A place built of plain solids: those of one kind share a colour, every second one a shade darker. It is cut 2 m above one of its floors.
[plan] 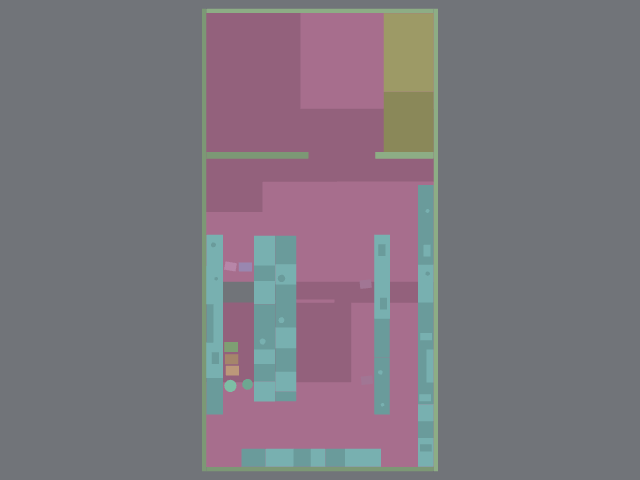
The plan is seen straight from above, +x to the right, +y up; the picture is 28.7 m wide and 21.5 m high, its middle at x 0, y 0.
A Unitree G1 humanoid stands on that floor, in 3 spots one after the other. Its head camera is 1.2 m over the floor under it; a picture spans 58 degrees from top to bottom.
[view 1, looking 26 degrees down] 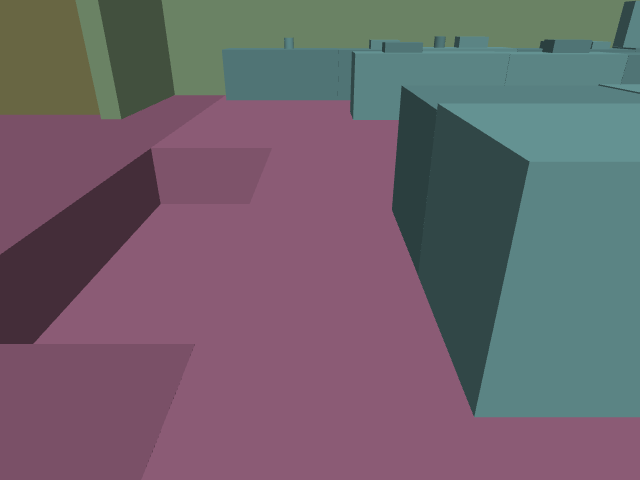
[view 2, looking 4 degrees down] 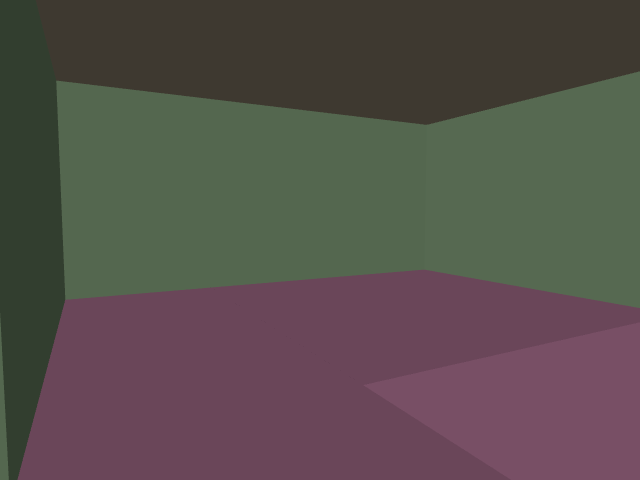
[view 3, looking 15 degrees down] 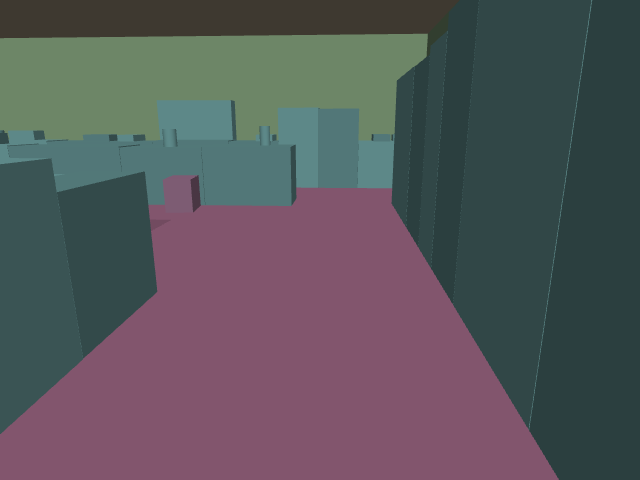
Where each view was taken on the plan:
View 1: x -4.03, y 0.72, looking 0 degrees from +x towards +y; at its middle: floor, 2.74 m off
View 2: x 1.55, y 4.26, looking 152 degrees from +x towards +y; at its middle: wall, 7.54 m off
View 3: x -3.98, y -8.58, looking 3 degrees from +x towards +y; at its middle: floor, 4.64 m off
